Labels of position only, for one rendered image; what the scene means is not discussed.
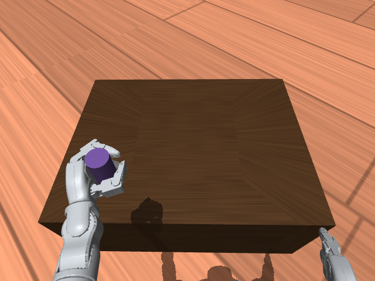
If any right robot hand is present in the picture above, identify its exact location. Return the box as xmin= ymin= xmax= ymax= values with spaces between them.
xmin=319 ymin=227 xmax=357 ymax=281

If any left robot arm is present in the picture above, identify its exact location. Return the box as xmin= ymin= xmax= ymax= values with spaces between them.
xmin=52 ymin=200 xmax=104 ymax=281

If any can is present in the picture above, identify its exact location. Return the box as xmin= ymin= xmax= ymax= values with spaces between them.
xmin=84 ymin=148 xmax=116 ymax=184

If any left robot hand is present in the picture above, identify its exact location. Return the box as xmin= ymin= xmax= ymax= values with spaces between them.
xmin=66 ymin=139 xmax=128 ymax=205

